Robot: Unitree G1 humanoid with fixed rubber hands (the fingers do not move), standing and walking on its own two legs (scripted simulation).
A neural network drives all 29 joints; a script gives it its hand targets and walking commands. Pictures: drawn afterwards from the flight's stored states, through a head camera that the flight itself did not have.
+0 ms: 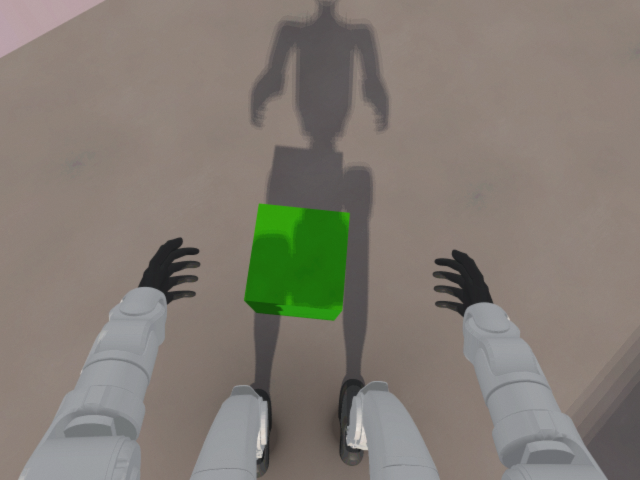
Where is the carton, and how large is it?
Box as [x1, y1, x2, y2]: [244, 203, 349, 320]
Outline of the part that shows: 259,203 244,300 256,312 333,320 340,312 342,307 349,213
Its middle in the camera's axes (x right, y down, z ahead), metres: -0.05 +0.07 +1.02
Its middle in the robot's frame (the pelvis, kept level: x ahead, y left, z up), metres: +0.49 +0.03 -0.59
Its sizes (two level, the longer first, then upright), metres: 0.236 0.222 0.242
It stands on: the floor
